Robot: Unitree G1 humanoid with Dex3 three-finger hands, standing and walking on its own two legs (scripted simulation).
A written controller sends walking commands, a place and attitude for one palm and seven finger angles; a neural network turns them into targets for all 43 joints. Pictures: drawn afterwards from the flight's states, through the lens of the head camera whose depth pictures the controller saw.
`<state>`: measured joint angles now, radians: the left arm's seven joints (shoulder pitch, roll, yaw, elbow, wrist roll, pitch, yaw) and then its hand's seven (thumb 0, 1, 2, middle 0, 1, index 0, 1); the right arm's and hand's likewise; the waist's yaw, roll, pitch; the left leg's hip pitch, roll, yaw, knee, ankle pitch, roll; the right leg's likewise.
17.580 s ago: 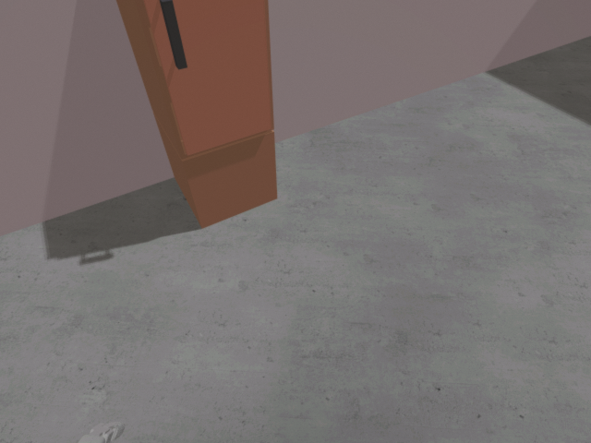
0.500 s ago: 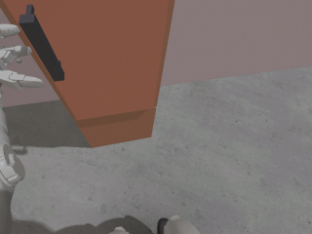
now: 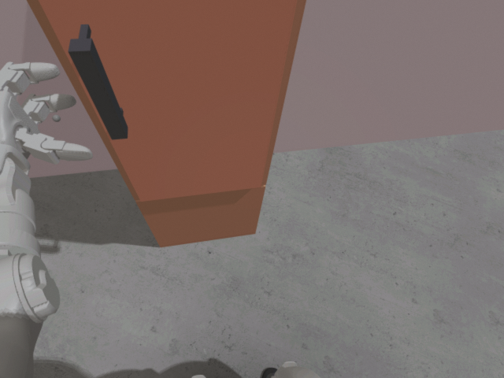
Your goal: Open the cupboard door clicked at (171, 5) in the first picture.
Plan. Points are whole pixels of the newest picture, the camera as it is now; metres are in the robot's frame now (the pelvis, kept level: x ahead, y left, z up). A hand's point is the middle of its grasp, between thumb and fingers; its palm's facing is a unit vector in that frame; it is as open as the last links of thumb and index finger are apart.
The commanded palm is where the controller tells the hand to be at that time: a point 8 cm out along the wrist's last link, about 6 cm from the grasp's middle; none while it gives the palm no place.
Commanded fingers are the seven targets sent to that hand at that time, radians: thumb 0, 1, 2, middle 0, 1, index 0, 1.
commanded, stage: move the hooked fingers beside the handle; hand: left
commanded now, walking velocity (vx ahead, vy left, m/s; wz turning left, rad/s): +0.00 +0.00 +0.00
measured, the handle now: (104, 86) +0.55 +0.22 +0.11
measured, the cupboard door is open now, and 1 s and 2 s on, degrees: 0 0 0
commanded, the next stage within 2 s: slide the fingers in behind the handle in 0.16 s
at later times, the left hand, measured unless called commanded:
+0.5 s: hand (72, 115) +0.48 +0.25 +0.11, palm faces +0.10 -1.00 +0.00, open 14.0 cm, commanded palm +0.45 +0.29 +0.10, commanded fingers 0.00 -0.50 0.30 -0.30 -1.20 -0.30 -1.20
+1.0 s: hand (100, 112) +0.49 +0.22 +0.11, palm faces +0.10 -0.99 +0.00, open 14.0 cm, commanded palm +0.46 +0.26 +0.10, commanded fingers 0.00 -0.50 0.30 -0.30 -1.20 -0.30 -1.20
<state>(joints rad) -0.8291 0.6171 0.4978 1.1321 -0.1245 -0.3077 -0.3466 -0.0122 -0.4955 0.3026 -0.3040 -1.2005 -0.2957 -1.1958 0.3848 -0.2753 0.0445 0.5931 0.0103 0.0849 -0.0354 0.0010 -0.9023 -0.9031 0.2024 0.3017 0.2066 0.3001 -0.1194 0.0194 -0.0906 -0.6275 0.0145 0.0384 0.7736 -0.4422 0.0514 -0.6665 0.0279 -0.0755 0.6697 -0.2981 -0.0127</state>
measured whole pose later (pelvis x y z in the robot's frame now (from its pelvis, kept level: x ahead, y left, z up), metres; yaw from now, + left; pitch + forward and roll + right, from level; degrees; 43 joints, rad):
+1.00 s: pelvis -0.01 +0.00 +0.00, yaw +0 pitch +17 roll -3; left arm -0.90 0.53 0.42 1.17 -0.10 -0.31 -0.23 -0.01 -0.50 0.30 -0.30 -1.20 -0.30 -1.20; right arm 0.42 -0.27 0.04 0.63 0.00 0.06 -0.02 0.00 -0.90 -0.90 0.20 0.30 0.21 0.30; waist -0.14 0.03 -0.09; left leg -0.65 0.01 0.04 0.79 -0.44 0.05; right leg -0.69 0.03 -0.07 0.69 -0.30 -0.02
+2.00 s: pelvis -0.01 -0.01 +0.00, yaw +0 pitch +17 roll -2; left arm -0.92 0.47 0.39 1.18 -0.09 -0.35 -0.13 -0.01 -0.49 0.30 -0.29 -1.20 -0.28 -1.20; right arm 0.42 -0.27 0.03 0.65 -0.01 0.02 -0.01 0.00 -0.90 -0.90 0.20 0.30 0.21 0.30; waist -0.13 0.03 -0.09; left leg -0.65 0.01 0.04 0.79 -0.43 0.04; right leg -0.70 0.02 -0.07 0.71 -0.30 -0.02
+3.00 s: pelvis -0.01 -0.01 +0.00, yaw -1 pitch +16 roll -2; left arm -0.80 0.43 0.39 1.05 -0.12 -0.33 -0.14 0.00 0.66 0.76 -0.31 -1.33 -0.31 -1.32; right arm 0.44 -0.27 0.02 0.63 0.00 0.04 0.00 0.00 -0.90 -0.90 0.20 0.30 0.21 0.30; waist -0.12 0.04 -0.10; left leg -0.62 0.01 0.06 0.77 -0.43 0.05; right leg -0.68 0.03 -0.05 0.69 -0.30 -0.02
